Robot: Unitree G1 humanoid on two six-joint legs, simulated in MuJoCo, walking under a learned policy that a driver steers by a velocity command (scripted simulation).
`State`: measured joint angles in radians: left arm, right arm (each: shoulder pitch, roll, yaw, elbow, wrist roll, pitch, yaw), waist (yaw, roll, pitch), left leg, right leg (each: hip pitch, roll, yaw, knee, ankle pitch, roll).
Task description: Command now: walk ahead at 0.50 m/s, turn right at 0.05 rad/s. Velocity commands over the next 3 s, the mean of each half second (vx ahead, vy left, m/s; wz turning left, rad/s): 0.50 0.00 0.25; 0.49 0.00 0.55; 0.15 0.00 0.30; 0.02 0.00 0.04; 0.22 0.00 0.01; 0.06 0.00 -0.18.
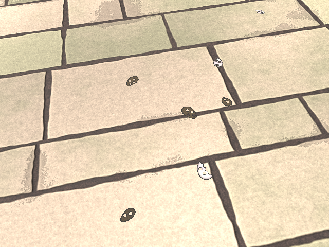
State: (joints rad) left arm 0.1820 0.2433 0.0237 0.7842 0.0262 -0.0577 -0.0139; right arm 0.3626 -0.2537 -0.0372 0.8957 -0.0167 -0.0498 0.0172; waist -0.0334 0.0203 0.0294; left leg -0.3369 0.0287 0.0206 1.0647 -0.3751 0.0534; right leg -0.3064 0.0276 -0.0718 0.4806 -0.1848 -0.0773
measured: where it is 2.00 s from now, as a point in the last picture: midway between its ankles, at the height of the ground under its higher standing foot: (139, 204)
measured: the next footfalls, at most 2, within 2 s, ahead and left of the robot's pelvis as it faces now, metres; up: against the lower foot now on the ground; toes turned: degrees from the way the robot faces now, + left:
left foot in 0.42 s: +0.37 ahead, +0.13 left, +0.00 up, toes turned +12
right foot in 0.94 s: +0.71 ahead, +0.06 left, +0.00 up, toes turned +28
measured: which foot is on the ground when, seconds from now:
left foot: up 0.00-0.40, down 0.42-0.94, up 0.96-1.00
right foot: down 0.00-0.44, up 0.46-0.92, down 0.94-1.00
